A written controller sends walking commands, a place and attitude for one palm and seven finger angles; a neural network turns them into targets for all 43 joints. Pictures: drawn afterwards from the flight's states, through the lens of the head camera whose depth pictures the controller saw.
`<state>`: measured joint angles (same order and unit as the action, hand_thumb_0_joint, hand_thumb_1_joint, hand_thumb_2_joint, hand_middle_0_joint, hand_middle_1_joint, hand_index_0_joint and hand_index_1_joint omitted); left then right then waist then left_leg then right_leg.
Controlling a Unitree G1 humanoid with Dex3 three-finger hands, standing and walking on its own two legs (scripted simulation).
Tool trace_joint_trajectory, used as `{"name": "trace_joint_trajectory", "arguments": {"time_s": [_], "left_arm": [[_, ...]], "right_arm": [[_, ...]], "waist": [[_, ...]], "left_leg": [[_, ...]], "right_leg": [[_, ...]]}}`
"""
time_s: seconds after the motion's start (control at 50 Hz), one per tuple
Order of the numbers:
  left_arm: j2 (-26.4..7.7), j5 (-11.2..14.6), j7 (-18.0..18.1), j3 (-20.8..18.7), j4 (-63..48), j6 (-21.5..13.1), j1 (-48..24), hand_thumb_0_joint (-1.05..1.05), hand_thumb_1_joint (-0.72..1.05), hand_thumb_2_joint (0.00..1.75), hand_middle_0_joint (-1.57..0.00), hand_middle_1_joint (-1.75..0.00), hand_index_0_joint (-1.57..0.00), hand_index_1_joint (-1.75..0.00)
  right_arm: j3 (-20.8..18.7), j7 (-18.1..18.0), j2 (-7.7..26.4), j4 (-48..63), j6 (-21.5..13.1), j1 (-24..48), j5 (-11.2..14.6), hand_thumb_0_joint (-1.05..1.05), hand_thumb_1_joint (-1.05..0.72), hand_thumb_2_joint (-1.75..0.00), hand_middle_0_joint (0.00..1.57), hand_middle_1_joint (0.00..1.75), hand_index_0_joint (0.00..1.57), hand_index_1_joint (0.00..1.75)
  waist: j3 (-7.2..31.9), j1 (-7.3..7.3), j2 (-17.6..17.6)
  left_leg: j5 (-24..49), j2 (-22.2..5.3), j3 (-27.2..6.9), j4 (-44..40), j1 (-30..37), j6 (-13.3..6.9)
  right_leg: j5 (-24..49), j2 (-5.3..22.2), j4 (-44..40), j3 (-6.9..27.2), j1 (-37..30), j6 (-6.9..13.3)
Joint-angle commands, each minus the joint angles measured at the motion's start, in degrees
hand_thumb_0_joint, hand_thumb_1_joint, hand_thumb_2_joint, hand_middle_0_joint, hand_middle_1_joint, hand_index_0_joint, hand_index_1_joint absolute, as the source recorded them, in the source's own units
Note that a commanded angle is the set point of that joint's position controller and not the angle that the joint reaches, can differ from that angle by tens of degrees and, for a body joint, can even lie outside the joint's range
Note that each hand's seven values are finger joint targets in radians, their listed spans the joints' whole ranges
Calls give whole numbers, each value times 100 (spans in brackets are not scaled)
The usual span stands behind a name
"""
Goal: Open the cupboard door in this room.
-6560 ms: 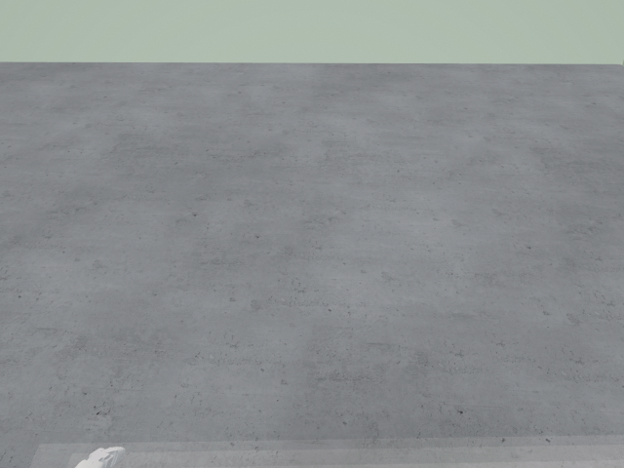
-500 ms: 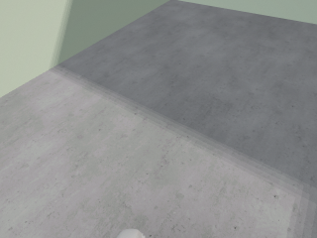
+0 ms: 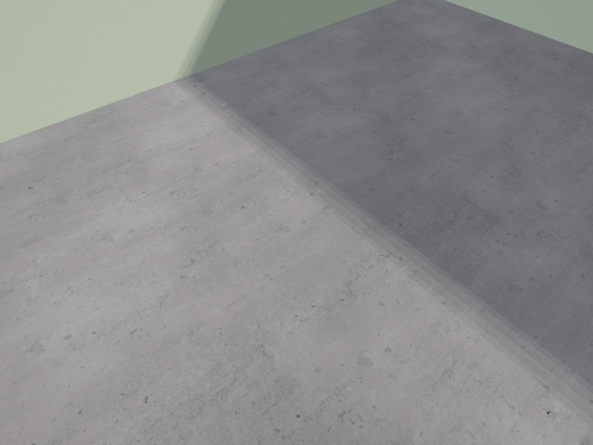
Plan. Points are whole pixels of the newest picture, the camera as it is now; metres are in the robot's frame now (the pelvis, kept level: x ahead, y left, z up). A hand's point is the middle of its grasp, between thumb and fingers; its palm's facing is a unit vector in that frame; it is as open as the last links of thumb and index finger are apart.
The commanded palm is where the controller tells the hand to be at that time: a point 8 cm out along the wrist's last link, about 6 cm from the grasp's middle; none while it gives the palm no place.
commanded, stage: turn or walk to find it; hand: left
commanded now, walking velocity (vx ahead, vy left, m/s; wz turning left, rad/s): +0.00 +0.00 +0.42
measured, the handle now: out of the picture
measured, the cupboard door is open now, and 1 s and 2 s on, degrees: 0 0 0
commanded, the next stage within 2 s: none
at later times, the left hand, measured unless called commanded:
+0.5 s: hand out of the picture -0.04 +0.21 -0.18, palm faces +0.28 -0.93 -0.23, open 7.4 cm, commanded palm none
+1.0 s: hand out of the picture -0.03 +0.21 -0.15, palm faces +0.41 -0.86 -0.29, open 7.4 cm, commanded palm none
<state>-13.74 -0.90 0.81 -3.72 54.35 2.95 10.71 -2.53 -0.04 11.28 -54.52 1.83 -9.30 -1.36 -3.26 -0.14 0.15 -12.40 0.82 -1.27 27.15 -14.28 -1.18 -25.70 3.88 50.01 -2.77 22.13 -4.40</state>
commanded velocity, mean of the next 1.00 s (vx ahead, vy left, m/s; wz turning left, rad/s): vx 0.00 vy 0.00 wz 0.42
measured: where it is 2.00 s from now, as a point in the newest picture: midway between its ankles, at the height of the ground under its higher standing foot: outside the picture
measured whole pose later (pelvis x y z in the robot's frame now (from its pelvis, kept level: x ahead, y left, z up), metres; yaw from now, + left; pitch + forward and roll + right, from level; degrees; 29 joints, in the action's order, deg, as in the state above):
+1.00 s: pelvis -0.05 -0.02 -0.01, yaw +25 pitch -1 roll +1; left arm -10.7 -1.1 1.3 -2.4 51.8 0.7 8.2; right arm -4.1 0.3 12.7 -55.2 3.0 -13.1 -1.0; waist -2.6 -1.8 -3.2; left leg -16.3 2.9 -5.0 34.4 -19.9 0.5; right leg -16.1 1.5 32.5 -4.0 14.5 -0.1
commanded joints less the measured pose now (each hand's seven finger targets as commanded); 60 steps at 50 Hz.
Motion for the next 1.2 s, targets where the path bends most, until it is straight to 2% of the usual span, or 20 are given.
{"name": "trace_joint_trajectory", "arguments": {"time_s": [0.0,0.06,0.08,0.1,0.12,0.2,0.36,0.44,0.46,0.48,0.5,0.54,0.62,0.78,0.9,0.92,0.96,1.0,1.06,1.18], "left_arm": [[-310,49,25,-33,-470,-156,165,0,90,90,-20,-30,-20,-30],[-567,6,65,-88,-352,-275,713,0,90,90,-20,-30,-20,-30],[-1036,-80,112,-183,-383,-321,782,0,90,90,-20,-30,-20,-30],[-1288,-80,101,-208,-506,-292,682,0,90,90,-20,-30,-20,-30],[-1122,-42,143,-244,-549,-314,537,0,90,90,-20,-30,-20,-30],[-674,-44,110,-81,-688,-357,-164,0,90,90,-20,-30,-20,-30],[-1002,-107,100,-180,-311,-313,588,0,90,90,-20,-30,-20,-30],[-1041,-45,87,-221,-250,-249,384,0,90,90,-20,-30,-20,-30],[-885,14,65,-194,-293,-204,453,0,90,90,-20,-30,-20,-30],[-513,45,24,-135,-467,-167,560,0,90,90,-20,-30,-20,-30],[-397,-3,32,-26,-642,-128,152,0,90,90,-20,-30,-20,-30],[-461,2,60,-76,-566,-64,-263,0,90,90,-20,-30,-20,-30],[-452,-3,-33,-92,-262,-96,114,0,90,90,-20,-30,-20,-30],[-340,18,20,-43,-522,-112,-304,0,90,90,-20,-30,-20,-30],[-344,59,63,-45,-439,-206,341,0,90,90,-20,-30,-20,-30],[-503,40,82,-67,-415,-254,533,0,90,90,-20,-30,-20,-30],[-1265,-76,126,-197,-499,-315,600,0,90,90,-20,-30,-20,-30],[-992,-8,130,-175,-651,-311,107,0,90,90,-20,-30,-20,-30],[-573,-3,113,-53,-724,-359,-308,0,90,90,-20,-30,-20,-30],[-692,-39,129,-87,-454,-368,334,0,90,90,-20,-30,-20,-30]], "right_arm": [[-347,-53,1240,366,-45,-88,-18,0,-90,-90,20,30,20,30],[-342,-7,992,469,-36,16,58,0,-90,-90,20,30,20,30],[-283,29,630,587,-37,-40,98,0,-90,-90,20,30,20,30],[-301,33,649,712,-5,105,53,0,-90,-90,20,30,20,30],[-354,25,829,678,92,147,4,0,-90,-90,20,30,20,30],[-338,124,700,285,150,-267,1,0,-90,-90,20,30,20,30],[-191,113,512,383,80,330,74,0,-90,-90,20,30,20,30],[-171,74,588,227,-37,-272,81,0,-90,-90,20,30,20,30],[-225,81,843,193,-97,-455,66,0,-90,-90,20,30,20,30],[-357,59,1436,239,-139,-583,16,0,-90,-90,20,30,20,30],[-411,15,1698,187,-89,-866,26,0,-90,-90,20,30,20,30],[-350,-96,1389,121,-106,-670,4,0,-90,-90,20,30,20,30],[-215,-105,1102,280,-171,-141,37,0,-90,-90,20,30,20,30],[-312,-86,1152,252,-116,-533,-4,0,-90,-90,20,30,20,30],[-367,-37,1135,388,-52,-219,10,0,-90,-90,20,30,20,30],[-353,-14,1005,405,-52,-187,50,0,-90,-90,20,30,20,30],[-276,30,529,646,-47,-154,65,0,-90,-90,20,30,20,30],[-397,43,817,454,127,-153,-3,0,-90,-90,20,30,20,30],[-348,112,648,152,164,-592,-20,0,-90,-90,20,30,20,30],[-286,100,640,175,176,-217,8,0,-90,-90,20,30,20,30]], "waist": [[481,-60,-996],[603,217,-285],[541,241,1103],[388,316,1498],[361,278,1624],[36,-130,876],[253,331,1102],[603,11,921],[772,-90,193],[829,-142,-1464],[681,-348,-1588],[453,-324,-1403],[364,-13,-807],[514,-244,-753],[680,84,-801],[694,184,-501],[479,276,1603],[-15,88,1208],[-115,-209,808],[64,92,804]], "left_leg": [[1821,-1317,-1574,-605,282,-800],[752,-731,-1231,180,-697,-280],[-644,-3,-464,1242,-1729,99],[-1973,258,-186,2483,-1852,236],[-1943,50,-449,3342,-1829,216],[-889,-178,-152,4244,-1723,391],[-1458,-227,444,2069,-1076,460],[-308,-194,649,120,84,355],[470,-481,260,-503,865,224],[2031,-1898,-1578,-709,1556,-389],[2728,-2482,-1961,-856,1164,-965],[1994,-2060,-1739,-890,660,-949],[1796,-1407,-948,-967,503,-693],[1993,-1444,-1563,-814,903,-907],[1613,-1062,-1651,-374,-13,-615],[1128,-820,-1516,-58,-490,-379],[-1915,360,-195,2127,-1992,273],[-1616,23,-516,3723,-1748,243],[-735,-128,-234,4273,-1813,398],[-938,-304,11,3645,-1728,561]], "right_leg": [[178,-155,-1022,-31,-352,61],[1376,174,-2890,207,-1790,164],[1305,1439,-3350,1602,-2241,622],[1451,2328,-3601,2153,-1615,1217],[1258,2275,-3714,2162,-1175,1360],[1775,1395,-3344,545,-894,1046],[3216,1634,-2871,194,-1583,1239],[3247,1516,-1967,-326,-1391,801],[2607,1272,-1261,-554,-783,488],[251,544,-166,-812,686,54],[-1144,318,696,-429,902,15],[-643,331,1440,129,1007,60],[291,271,1344,113,716,6],[-57,40,186,175,569,-34],[925,-212,-2054,-21,-1059,103],[1386,-28,-2831,146,-1687,153],[1694,2247,-3580,2246,-1999,1118],[747,2001,-3847,1953,-664,1268],[1625,1279,-3496,590,-828,965],[2221,1512,-3331,374,-1417,1157]]}}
